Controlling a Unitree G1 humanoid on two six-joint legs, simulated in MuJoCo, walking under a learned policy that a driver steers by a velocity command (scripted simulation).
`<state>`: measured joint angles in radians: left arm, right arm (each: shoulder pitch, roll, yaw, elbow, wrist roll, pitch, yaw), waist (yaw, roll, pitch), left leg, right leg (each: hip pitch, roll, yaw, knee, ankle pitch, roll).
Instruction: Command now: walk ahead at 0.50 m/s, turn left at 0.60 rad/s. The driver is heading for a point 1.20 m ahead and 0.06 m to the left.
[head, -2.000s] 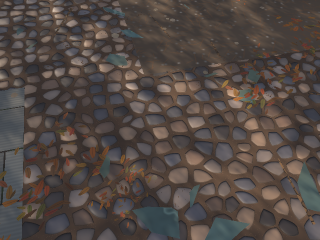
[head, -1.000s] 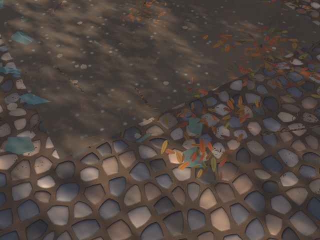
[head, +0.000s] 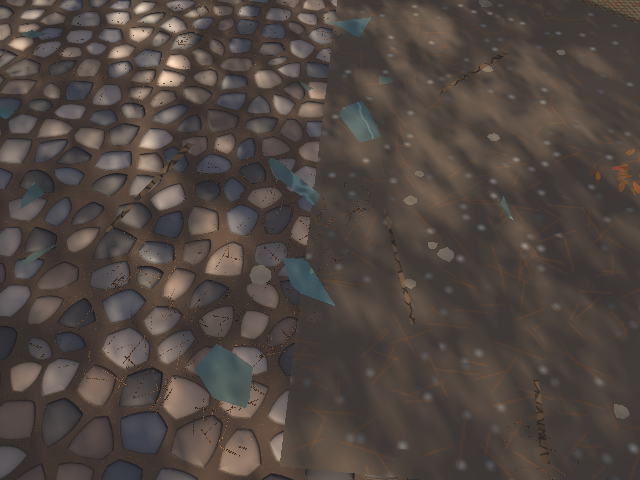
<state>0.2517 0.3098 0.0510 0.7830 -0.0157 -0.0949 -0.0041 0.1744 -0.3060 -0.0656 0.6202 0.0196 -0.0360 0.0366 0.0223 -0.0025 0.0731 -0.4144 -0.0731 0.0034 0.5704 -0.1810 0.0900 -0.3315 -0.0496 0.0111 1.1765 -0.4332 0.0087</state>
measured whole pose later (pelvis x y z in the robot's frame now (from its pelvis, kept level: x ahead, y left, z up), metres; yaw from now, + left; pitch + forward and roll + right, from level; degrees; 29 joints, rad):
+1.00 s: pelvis +0.53 +0.10 +0.01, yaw +15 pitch +1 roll +0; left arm 0.33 0.31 0.05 0.86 -0.03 -0.06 -0.01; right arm 0.16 -0.26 -0.04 0.69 0.00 -0.08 0.02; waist 0.02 -0.04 0.04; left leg -0.31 0.00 0.07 0.47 -0.18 0.04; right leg -0.42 -0.06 0.04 1.12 -0.37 -0.01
